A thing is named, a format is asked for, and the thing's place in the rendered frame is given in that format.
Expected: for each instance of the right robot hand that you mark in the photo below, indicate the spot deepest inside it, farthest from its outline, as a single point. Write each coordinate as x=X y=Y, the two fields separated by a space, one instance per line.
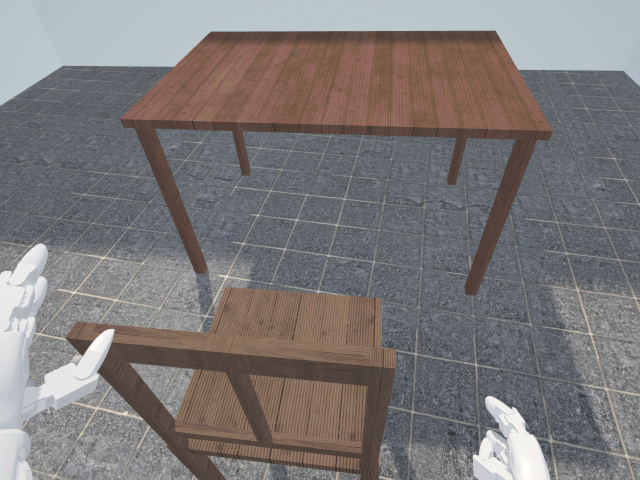
x=521 y=457

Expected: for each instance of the table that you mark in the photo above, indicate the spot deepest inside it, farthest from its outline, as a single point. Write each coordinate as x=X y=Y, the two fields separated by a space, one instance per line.
x=453 y=84

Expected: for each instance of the left robot forearm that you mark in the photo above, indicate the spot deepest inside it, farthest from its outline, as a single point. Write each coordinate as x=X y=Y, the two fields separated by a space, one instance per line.
x=14 y=449

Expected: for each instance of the chair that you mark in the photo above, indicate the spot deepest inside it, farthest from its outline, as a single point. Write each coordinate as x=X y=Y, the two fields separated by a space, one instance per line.
x=289 y=378

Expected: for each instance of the left robot hand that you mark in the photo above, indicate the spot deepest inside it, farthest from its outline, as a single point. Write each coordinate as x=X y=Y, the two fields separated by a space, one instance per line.
x=21 y=295

